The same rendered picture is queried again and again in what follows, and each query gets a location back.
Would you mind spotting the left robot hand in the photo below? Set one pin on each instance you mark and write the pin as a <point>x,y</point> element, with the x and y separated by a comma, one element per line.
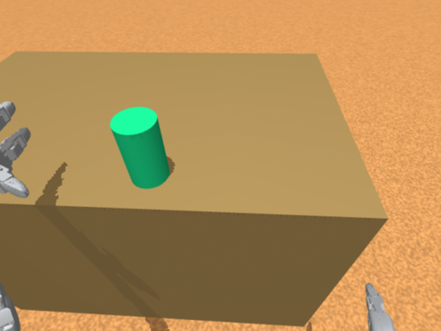
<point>10,150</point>

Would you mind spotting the left robot arm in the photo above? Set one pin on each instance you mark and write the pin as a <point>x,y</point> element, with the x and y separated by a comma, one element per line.
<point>9,320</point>

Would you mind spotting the right robot hand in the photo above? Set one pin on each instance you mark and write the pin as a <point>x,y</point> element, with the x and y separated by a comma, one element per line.
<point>378,320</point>

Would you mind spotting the can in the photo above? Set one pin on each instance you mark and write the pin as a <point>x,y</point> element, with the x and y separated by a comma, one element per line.
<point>138,136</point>

